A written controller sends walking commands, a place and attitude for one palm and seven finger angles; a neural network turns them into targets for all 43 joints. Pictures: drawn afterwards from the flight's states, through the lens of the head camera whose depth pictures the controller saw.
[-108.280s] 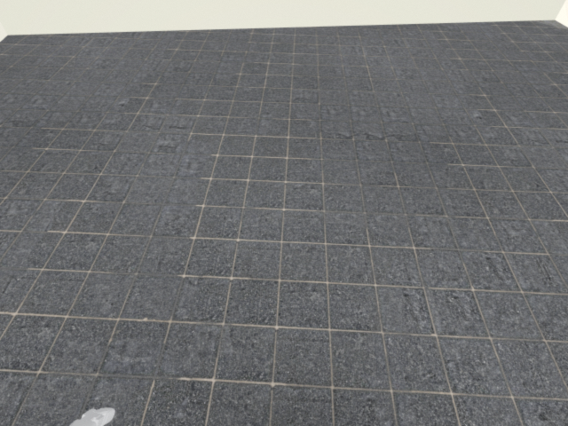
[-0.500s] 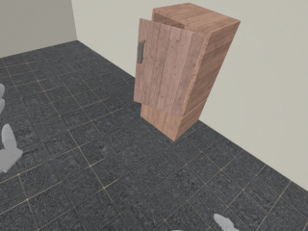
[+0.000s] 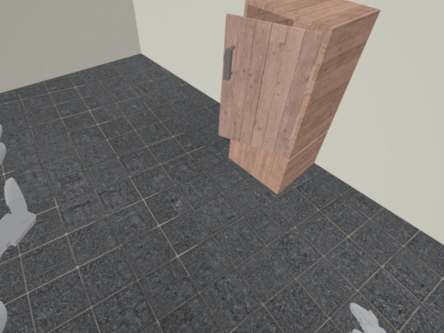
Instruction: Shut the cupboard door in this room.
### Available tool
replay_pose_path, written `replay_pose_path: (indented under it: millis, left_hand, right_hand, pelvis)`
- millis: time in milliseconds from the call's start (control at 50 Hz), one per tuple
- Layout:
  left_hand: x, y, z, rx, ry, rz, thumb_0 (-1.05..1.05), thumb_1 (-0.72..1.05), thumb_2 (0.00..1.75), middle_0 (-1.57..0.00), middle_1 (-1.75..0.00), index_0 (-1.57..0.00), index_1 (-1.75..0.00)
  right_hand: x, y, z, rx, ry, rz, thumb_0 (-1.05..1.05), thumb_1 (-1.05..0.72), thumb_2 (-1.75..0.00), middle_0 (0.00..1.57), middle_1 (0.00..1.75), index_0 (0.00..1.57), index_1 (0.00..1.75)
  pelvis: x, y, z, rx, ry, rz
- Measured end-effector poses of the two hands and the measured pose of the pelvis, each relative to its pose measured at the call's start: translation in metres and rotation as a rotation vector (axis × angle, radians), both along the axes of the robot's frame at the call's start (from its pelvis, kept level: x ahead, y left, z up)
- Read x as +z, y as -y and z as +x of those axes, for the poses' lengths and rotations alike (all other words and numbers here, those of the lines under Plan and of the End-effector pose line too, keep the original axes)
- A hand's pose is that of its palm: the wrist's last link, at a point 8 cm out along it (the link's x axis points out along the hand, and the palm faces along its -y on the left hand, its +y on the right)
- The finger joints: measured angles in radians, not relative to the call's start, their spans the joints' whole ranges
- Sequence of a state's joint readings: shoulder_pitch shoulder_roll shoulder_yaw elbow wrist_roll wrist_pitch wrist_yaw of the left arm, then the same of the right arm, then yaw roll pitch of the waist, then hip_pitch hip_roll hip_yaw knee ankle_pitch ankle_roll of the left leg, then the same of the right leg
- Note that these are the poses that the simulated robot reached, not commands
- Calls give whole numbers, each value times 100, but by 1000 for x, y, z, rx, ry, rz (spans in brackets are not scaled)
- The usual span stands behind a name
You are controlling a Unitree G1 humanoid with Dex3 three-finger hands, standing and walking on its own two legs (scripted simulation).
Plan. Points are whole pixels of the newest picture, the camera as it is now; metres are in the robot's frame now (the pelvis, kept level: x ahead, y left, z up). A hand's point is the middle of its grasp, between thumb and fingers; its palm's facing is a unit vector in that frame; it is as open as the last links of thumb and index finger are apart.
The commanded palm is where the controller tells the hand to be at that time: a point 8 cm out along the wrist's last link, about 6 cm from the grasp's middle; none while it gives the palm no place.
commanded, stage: stop stepping back and stand still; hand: left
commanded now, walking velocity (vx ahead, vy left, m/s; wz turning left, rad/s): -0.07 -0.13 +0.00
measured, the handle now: (229, 62) +1.12 +0.02 -0.02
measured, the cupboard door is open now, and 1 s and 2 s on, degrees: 23 23 23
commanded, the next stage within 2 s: let the arm hang, fingers relaxed in 0.62 s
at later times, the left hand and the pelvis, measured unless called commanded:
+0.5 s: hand (62, 178) +0.28 +0.26 +0.18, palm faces +0.39 -0.79 -0.47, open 7.4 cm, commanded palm +0.20 +0.30 +0.20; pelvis +0.05 +0.00 +0.01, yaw -2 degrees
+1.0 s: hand out of the picture +0.09 +0.19 -0.14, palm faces -0.06 -0.98 -0.17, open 7.4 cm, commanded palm none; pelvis +0.01 +0.03 +0.01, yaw -1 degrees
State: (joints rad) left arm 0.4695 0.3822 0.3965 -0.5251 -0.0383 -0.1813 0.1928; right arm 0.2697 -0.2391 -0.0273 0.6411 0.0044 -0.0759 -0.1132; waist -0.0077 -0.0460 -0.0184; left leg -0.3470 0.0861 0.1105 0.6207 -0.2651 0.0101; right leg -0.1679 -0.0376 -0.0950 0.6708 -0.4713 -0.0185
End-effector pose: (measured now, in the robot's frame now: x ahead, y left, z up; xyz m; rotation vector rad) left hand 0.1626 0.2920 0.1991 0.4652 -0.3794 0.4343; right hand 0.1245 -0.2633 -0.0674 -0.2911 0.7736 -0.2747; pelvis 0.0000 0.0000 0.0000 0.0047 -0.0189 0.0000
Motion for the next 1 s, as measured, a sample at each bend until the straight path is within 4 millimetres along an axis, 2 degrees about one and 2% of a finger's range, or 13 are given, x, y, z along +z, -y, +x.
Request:
replay_pose_path:
  millis: [120,200,340,420,520,620,720,740,780,820,860,940,1000]
  left_hand:
    - [20,-2,21,-33,-48,138,2,89,90,-21,-30,-21,-30]
    - [19,6,24,-28,-120,179,2,89,90,-21,-30,-21,-30]
    - [-4,-2,42,29,-193,78,1,89,90,-22,-31,-21,-30]
    - [-9,-7,63,27,-189,44,2,89,90,-22,-31,-21,-30]
    - [-1,1,78,-49,-166,79,2,89,90,-22,-30,-21,-30]
    - [6,3,75,-100,-176,126,2,89,90,-22,-30,-21,-30]
    - [3,-9,60,-62,-207,119,1,89,90,-22,-31,-22,-30]
    - [-6,-12,59,-58,-228,105,1,89,90,-22,-30,-21,-30]
    - [-49,-20,63,-44,-384,30,1,89,90,-21,-30,-21,-30]
    - [-110,-24,60,-18,-620,-86,0,90,90,-21,-30,-20,-30]
    - [-173,-18,44,-3,-873,-196,1,90,90,-20,-30,-20,-30]
    - [-273,19,-21,-20,-1299,-378,1,91,90,-20,-30,-20,-30]
    - [-315,51,-81,-28,-1520,-510,1,92,90,-20,-30,-20,-30]
  right_hand:
    - [1,-32,22,40,42,116,2,-91,-90,20,30,20,30]
    - [-10,-43,32,73,27,188,1,-90,-90,20,30,20,30]
    - [-22,-37,41,54,-85,163,1,-90,-90,20,30,21,30]
    - [-13,-30,54,31,-73,129,2,-90,-90,20,30,20,30]
    - [5,-25,73,17,8,111,2,-91,-90,20,30,20,30]
    - [16,-23,78,4,53,101,1,-91,-90,20,30,20,30]
    - [15,-27,69,3,42,101,1,-91,-90,20,30,20,30]
    - [12,-28,67,19,43,113,1,-91,-90,20,30,20,30]
    - [0,-29,62,83,10,129,1,-91,-90,20,30,20,30]
    - [-14,-29,55,118,-45,135,1,-91,-90,20,30,20,30]
    - [-24,-29,42,119,-96,139,1,-91,-90,20,30,20,30]
    - [-33,-33,3,78,-207,141,1,-91,-90,20,30,20,30]
    - [-36,-38,-38,41,-327,140,1,-91,-90,20,30,20,30]
  pelvis:
    - [6,4,3,-16,-10,-3]
    - [6,8,15,-13,-26,-16]
    - [9,1,44,-25,-36,-6]
    - [12,-1,52,-26,-37,-5]
    - [13,-2,54,-36,-57,-11]
    - [14,-5,53,-42,-66,-14]
    - [15,-8,47,-45,-62,-17]
    - [15,-9,44,-40,-61,-19]
    - [13,-15,37,-27,-62,-19]
    - [11,-20,30,-20,-59,-17]
    - [10,-23,23,-17,-50,-14]
    - [11,-25,13,-21,-24,-4]
    - [14,-25,8,-23,-9,-6]
